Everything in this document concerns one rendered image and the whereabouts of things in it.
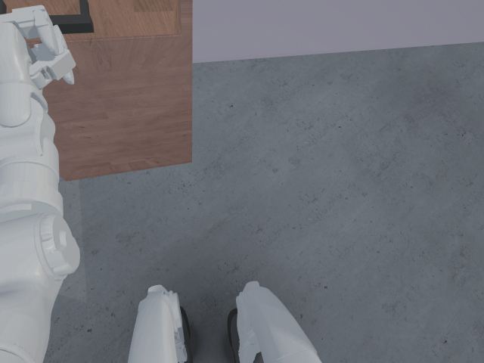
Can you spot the handle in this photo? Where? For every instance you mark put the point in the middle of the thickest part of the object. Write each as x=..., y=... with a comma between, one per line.
x=71, y=23

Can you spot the robot left thigh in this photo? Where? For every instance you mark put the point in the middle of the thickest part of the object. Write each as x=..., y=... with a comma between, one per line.
x=153, y=340

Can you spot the robot thigh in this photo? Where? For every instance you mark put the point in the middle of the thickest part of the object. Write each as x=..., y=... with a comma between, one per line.
x=281, y=339
x=153, y=340

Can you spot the cabinet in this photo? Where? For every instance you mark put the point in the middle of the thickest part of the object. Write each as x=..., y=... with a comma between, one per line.
x=130, y=107

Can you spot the left robot hand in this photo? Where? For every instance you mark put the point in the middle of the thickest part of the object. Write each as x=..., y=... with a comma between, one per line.
x=16, y=57

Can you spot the robot left forearm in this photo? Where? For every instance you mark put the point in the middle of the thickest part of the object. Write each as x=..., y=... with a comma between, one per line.
x=29, y=160

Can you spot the drawer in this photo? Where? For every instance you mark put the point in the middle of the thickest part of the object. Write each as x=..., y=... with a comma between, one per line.
x=113, y=18

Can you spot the left robot upper arm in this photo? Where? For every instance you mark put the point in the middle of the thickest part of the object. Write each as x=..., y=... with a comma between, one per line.
x=37, y=252

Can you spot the robot right thigh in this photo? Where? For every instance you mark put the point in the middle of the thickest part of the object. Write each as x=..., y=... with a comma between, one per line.
x=281, y=339

